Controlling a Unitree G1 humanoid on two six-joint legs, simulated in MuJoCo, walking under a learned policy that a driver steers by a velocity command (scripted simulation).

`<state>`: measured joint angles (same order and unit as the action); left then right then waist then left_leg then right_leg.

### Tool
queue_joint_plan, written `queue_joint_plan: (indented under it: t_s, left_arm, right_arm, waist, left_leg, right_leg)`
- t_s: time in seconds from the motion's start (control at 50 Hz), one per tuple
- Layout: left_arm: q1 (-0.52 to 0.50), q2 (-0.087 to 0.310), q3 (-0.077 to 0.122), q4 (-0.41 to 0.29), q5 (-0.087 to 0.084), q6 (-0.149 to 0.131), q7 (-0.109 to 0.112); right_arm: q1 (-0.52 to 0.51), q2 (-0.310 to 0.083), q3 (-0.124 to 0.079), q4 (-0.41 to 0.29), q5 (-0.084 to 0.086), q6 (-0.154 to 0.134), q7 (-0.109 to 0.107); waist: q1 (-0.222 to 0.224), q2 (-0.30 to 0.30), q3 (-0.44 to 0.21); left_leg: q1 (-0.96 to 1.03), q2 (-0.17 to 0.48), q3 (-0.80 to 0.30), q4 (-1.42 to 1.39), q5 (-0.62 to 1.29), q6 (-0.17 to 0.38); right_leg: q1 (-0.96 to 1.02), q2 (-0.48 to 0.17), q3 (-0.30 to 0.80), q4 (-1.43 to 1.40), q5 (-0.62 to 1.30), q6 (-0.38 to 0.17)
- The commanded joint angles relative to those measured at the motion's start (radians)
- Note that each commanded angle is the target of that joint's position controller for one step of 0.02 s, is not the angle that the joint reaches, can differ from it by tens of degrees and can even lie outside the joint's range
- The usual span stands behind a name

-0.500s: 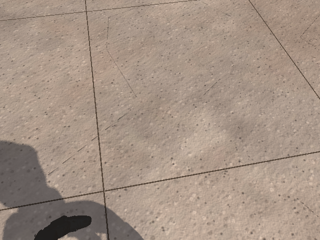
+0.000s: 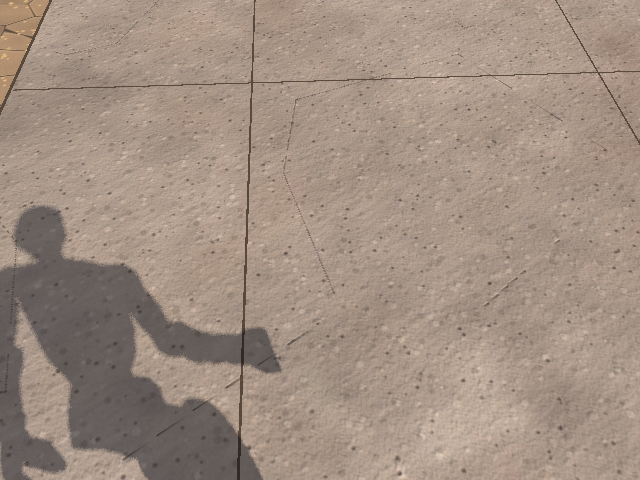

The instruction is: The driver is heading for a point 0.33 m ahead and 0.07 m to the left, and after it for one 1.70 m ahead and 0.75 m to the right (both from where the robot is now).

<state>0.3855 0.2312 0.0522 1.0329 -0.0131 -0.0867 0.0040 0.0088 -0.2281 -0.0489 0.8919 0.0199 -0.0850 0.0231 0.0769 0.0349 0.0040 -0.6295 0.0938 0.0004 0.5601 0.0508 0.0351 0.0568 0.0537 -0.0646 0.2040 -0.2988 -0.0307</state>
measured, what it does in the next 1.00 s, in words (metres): walks ahead, turning right: left foot, then right foot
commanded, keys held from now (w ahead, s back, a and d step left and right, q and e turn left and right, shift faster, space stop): w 0.14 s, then w+e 0.86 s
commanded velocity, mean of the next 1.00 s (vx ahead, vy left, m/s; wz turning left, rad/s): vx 0.50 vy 0.00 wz -0.38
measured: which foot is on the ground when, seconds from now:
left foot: up 0.00-0.06, down 0.08-0.66, up 0.68-1.00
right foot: down 0.00-0.10, up 0.12-0.62, down 0.64-1.00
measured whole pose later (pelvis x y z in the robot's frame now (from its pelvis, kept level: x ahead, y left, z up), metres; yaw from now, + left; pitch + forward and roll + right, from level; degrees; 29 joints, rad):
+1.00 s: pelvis +0.57 -0.06 +0.01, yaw -25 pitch +3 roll +0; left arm 0.32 0.26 0.08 0.80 -0.02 -0.06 0.01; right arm 0.01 -0.27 -0.06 0.77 0.00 -0.11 0.00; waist 0.06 0.03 0.02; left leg -0.65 0.08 -0.10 0.61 0.02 -0.05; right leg -0.14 0.12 0.13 0.36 -0.25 -0.09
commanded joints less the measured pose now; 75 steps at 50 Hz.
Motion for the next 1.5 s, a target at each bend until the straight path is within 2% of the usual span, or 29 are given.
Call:
queue_joint_plan:
  t_s: [0.02,0.06,0.08,0.1,0.12,0.14,0.18,0.22,0.42,0.52,0.58,0.62,0.64,0.66,0.68,0.7,0.72,0.74,0.78,0.94,1.04,1.1,1.12,1.14,1.16,1.18,1.22,1.34,1.5]
  left_arm:
    - [0.034,0.172,0.039,-0.015,-0.005,0.01,0.009]
    - [-0.015,0.173,0.038,-0.029,-0.004,0.02,0.009]
    - [-0.02,0.141,0.024,-0.048,0.006,0.02,0.009]
    - [0.099,0.025,-0.011,-0.061,0.012,0.001,-0.004]
    - [0.077,0.045,-0.01,-0.049,-0.002,-0.027,-0.01]
    - [-0.019,0.133,0.014,-0.077,-0.031,-0.044,-0.013]
    - [-0.115,0.137,0.022,-0.094,-0.03,-0.04,0.001]
    - [-0.071,0.098,0.03,-0.079,-0.022,-0.004,0.009]
    - [-0.281,0.053,0.031,-0.164,-0.006,0.019,-0.016]
    - [-0.42,0.03,0.014,-0.246,-0.006,0.02,-0.048]
    - [-0.409,0.057,0.024,-0.285,-0.01,0.021,-0.07]
    - [-0.256,0.122,0.056,-0.27,-0.015,0.025,-0.073]
    - [-0.094,0.183,0.09,-0.233,-0.016,0.026,-0.062]
    - [0.034,0.283,0.119,-0.209,-0.011,0.037,-0.036]
    - [-0.016,0.33,0.118,-0.24,-0.011,0.03,-0.034]
    - [0.026,0.255,0.094,-0.235,0.002,0.026,-0.035]
    - [-0.011,0.195,0.08,-0.237,0.002,0.018,-0.031]
    - [-0.089,0.16,0.069,-0.252,-0.004,0.01,-0.035]
    - [-0.182,0.113,0.051,-0.287,0.003,0.006,-0.029]
    - [-0.089,0.192,0.07,-0.292,-0.01,0.017,0.009]
    - [-0.028,0.179,0.067,-0.278,-0.016,0.029,0.012]
    - [-0.058,0.172,0.064,-0.297,-0.008,0.038,0.018]
    - [-0.076,0.133,0.05,-0.314,-0.003,0.035,0.015]
    - [-0.062,0.08,0.029,-0.339,0.017,0.031,0.014]
    - [0.095,0.052,0.019,-0.366,-0.024,0.02,0.01]
    - [0.07,0.169,0.038,-0.33,-0.035,0.023,0.014]
    - [-0.092,0.196,0.05,-0.358,-0.014,0.035,0.013]
    - [-0.139,0.109,0.042,-0.411,-0.014,0.059,-0.001]
    - [-0.342,0.078,0.022,-0.473,-0.011,0.046,-0.042]
  right_arm:
    - [-0.092,-0.093,-0.016,-0.088,0.006,-0.025,0.017]
    - [0.116,-0.155,-0.05,-0.031,0.002,-0.029,0.014]
    - [0.314,-0.22,-0.076,0.023,-0.006,-0.028,0.005]
    - [0.456,-0.326,-0.102,0.053,-0.023,-0.021,0.001]
    - [0.459,-0.253,-0.076,0.056,-0.018,-0.018,0.003]
    - [0.367,-0.194,-0.057,0.042,-0.009,-0.021,0.002]
    - [0.202,-0.114,-0.032,0.007,-0.019,-0.025,0.003]
    - [0.169,-0.07,-0.02,0.019,-0.034,-0.035,0.009]
    - [0.264,-0.137,-0.032,0.059,-0.036,-0.038,-0.042]
    - [0.36,-0.157,-0.041,0.088,-0.022,-0.006,-0.052]
    - [0.328,-0.191,-0.052,0.068,-0.013,0.017,-0.06]
    - [0.298,-0.222,-0.06,0.049,-0.012,0.032,-0.068]
    - [0.275,-0.223,-0.058,0.037,-0.007,0.033,-0.069]
    - [0.293,-0.182,-0.043,0.008,-0.028,0.019,-0.064]
    - [0.356,-0.054,-0.006,-0.04,-0.031,-0.022,-0.043]
    - [0.242,-0.139,-0.022,-0.066,0.01,-0.069,-0.023]
    - [0.178,-0.151,-0.024,-0.09,0.034,-0.086,-0.016]
    - [0.168,-0.145,-0.025,-0.083,0.018,-0.089,-0.022]
    - [0.186,-0.162,-0.044,-0.078,-0.015,-0.062,-0.031]
    - [-0.025,-0.09,-0.022,-0.171,-0.031,-0.03,-0.031]
    - [-0.093,-0.14,-0.032,-0.218,-0.011,-0.047,-0.011]
    - [0.027,-0.179,-0.05,-0.196,-0.012,-0.067,-0.007]
    - [0.146,-0.215,-0.065,-0.176,-0.029,-0.073,-0.012]
    - [0.317,-0.278,-0.079,-0.162,-0.037,-0.068,-0.021]
    - [0.368,-0.331,-0.093,-0.123,-0.041,-0.054,-0.011]
    - [0.321,-0.215,-0.068,-0.157,-0.02,-0.048,-0.01]
    - [0.227,-0.15,-0.044,-0.174,-0.027,-0.032,-0.016]
    - [0.206,-0.159,-0.05,-0.134,-0.026,-0.043,-0.017]
    - [0.266,-0.219,-0.065,-0.098,-0.016,-0.014,-0.03]
  waist:
    - [-0.036,-0.111,0.069]
    - [-0.152,-0.126,-0.057]
    - [-0.225,-0.085,-0.195]
    - [-0.194,0.155,-0.361]
    - [-0.198,0.2,-0.425]
    - [-0.188,0.152,-0.274]
    - [-0.129,0.015,-0.096]
    - [-0.074,0.053,-0.046]
    - [-0.104,0.013,0.055]
    - [-0.152,-0.008,0.105]
    - [-0.109,0.034,0.066]
    - [-0.014,0.078,-0.038]
    - [0.074,0.056,-0.122]
    - [0.094,-0.107,-0.225]
    - [-0.019,-0.289,-0.331]
    - [0.048,-0.177,-0.353]
    - [0.038,-0.138,-0.231]
    - [-0.017,-0.026,-0.133]
    - [-0.084,-0.017,-0.076]
    - [-0.033,-0.1,-0.01]
    - [-0.009,-0.135,-0.015]
    - [-0.086,-0.171,-0.05]
    - [-0.144,-0.149,-0.142]
    - [-0.198,-0.011,-0.293]
    - [-0.11,0.37,-0.374]
    - [-0.138,0.203,-0.274]
    - [-0.142,0.022,-0.083]
    - [-0.09,0.048,-0.001]
    - [-0.159,0.025,0.049]
  left_leg:
    - [-0.004,-0.023,0.013,-0.051,-0.096,0.034]
    - [0.296,-0.092,0.069,-0.074,-0.117,0.077]
    - [0.605,-0.011,-0.022,-0.034,-0.099,0.128]
    - [1.023,0.258,-0.485,-0.086,-0.253,0.293]
    - [1.07,0.311,-0.753,-0.251,-0.334,0.318]
    - [0.954,0.273,-0.608,-0.26,-0.356,0.255]
    - [0.636,0.207,-0.336,-0.317,-0.221,0.193]
    - [0.479,0.151,-0.195,-0.379,-0.163,0.155]
    - [0.512,0.127,0.103,-0.466,0.011,0.115]
    - [0.722,0.187,0.162,-0.395,0.133,0.108]
    - [0.771,0.204,0.207,-0.258,0.509,0.084]
    - [0.751,0.192,0.227,-0.015,0.79,0.061]
    - [0.647,0.149,0.244,0.21,0.711,0.027]
    - [0.365,0.086,0.242,0.543,0.234,-0.016]
    - [-0.035,-0.159,0.069,0.885,-0.611,-0.069]
    - [-0.151,-0.112,-0.113,0.928,-0.594,-0.035]
    - [-0.202,-0.062,-0.103,0.879,-0.519,-0.008]
    - [-0.158,-0.014,-0.095,0.768,-0.448,-0.005]
    - [-0.019,0.032,-0.089,0.638,-0.393,-0.023]
    - [0.087,-0.052,-0.028,0.081,-0.002,-0.092]
    - [0.128,-0.087,-0.066,-0.071,-0.014,-0.065]
    - [0.289,-0.099,-0.048,-0.134,-0.099,-0.015]
    - [0.493,-0.032,-0.094,-0.115,-0.097,0.03]
    - [0.767,0.153,-0.286,-0.1,-0.138,0.088]
    - [1.014,0.35,-0.783,-0.217,-0.377,0.247]
    - [0.948,0.33,-0.773,-0.254,-0.577,0.214]
    - [0.684,0.24,-0.465,-0.282,-0.411,0.143]
    - [0.507,0.176,-0.145,-0.398,-0.101,0.162]
    - [0.594,0.159,0.103,-0.397,0.017,0.116]
  right_leg:
    - [0.034,-0.324,0.129,0.032,0.457,-0.143]
    - [0.005,-0.271,0.077,0.266,0.774,-0.106]
    - [-0.159,-0.218,0.037,0.524,0.675,-0.072]
    - [-0.584,-0.049,0.003,0.943,0.23,0.006]
    - [-0.734,0.001,0.159,1.109,-0.257,-0.001]
    - [-0.83,-0.065,0.183,1.173,-0.217,-0.024]
    - [-0.777,-0.162,0.142,1.076,-0.046,-0.035]
    - [-0.66,-0.203,0.16,0.993,0.032,-0.038]
    - [-0.766,-0.162,0.124,0.575,0.426,-0.01]
    - [-0.848,-0.146,0.054,0.448,0.343,-0.036]
    - [-0.738,-0.085,-0.031,0.426,0.194,-0.077]
    - [-0.508,-0.006,-0.078,0.427,0.112,-0.123]
    - [-0.257,0.023,-0.053,0.341,0.184,-0.164]
    - [0.053,-0.166,0.249,0.332,0.207,-0.234]
    - [0.329,-0.395,0.86,0.163,0.1,-0.442]
    - [0.352,-0.386,0.859,0.092,0.092,-0.405]
    - [0.254,-0.348,0.686,0.103,0.146,-0.355]
    - [0.08,-0.297,0.555,0.095,0.245,-0.313]
    - [-0.139,-0.237,0.435,0.056,0.358,-0.282]
    - [-0.337,-0.122,0.289,0.038,0.345,-0.207]
    - [-0.221,-0.174,0.418,0.137,0.229,-0.177]
    - [-0.189,-0.165,0.47,0.262,0.298,-0.144]
    - [-0.25,-0.113,0.425,0.421,0.322,-0.111]
    - [-0.402,-0.031,0.314,0.719,0.102,-0.066]
    - [-0.756,0.055,0.24,1.001,-0.323,-0.018]
    - [-0.859,-0.032,0.271,1.116,-0.265,-0.006]
    - [-0.835,-0.1,0.21,1.106,-0.094,0.004]
    - [-0.793,-0.181,0.175,0.924,0.043,0.021]
    - [-0.755,-0.156,0.07,0.538,0.321,0.014]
